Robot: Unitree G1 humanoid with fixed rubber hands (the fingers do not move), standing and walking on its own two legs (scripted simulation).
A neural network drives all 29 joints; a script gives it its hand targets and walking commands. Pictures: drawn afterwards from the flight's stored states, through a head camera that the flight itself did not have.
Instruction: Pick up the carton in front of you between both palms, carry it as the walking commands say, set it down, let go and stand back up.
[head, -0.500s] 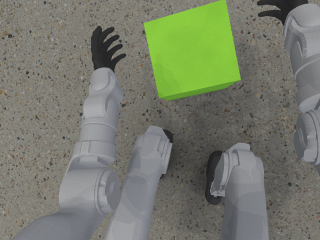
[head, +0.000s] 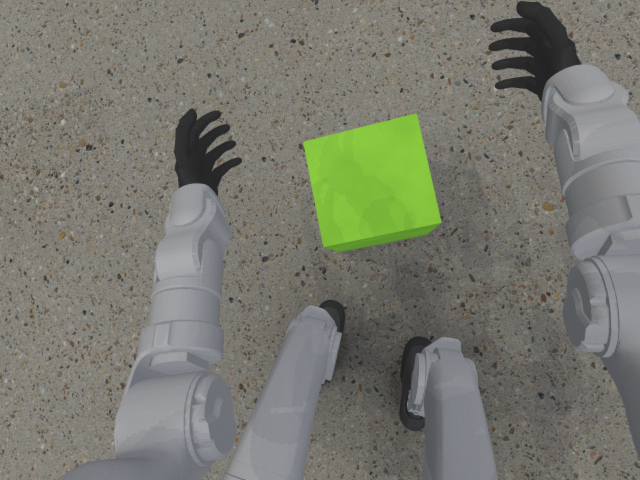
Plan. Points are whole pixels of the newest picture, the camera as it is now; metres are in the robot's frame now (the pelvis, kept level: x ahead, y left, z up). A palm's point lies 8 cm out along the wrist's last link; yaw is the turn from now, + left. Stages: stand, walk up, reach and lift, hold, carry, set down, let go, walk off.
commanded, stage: set down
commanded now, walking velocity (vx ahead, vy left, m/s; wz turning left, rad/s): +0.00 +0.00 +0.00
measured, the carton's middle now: (372, 193) +0.49 +0.06 -0.48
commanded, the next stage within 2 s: let go in 0.02 s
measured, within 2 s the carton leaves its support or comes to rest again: neither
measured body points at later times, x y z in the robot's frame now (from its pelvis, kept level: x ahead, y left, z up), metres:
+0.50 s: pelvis +0.06 +0.02 +0.12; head +0.26 -0.01 +0.52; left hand +0.35 +0.23 +0.03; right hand +0.43 -0.18 +0.00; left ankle +0.11 +0.14 -0.57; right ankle +0.06 -0.09 -0.57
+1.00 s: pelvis +0.12 +0.02 +0.17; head +0.16 +0.01 +0.62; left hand +0.30 +0.24 +0.10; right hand +0.31 -0.22 +0.09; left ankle +0.11 +0.14 -0.57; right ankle +0.06 -0.09 -0.57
